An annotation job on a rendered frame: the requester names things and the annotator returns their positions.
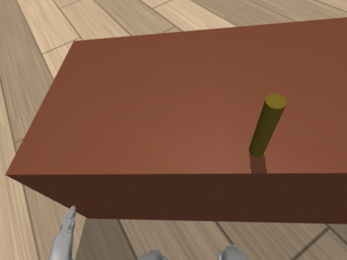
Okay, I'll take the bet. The left robot hand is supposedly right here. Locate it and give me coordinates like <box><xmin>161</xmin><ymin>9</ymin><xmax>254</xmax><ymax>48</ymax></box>
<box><xmin>49</xmin><ymin>205</ymin><xmax>76</xmax><ymax>260</ymax></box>

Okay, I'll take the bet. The can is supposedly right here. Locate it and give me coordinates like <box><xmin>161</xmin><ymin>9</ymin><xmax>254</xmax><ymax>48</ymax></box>
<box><xmin>249</xmin><ymin>94</ymin><xmax>287</xmax><ymax>157</ymax></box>

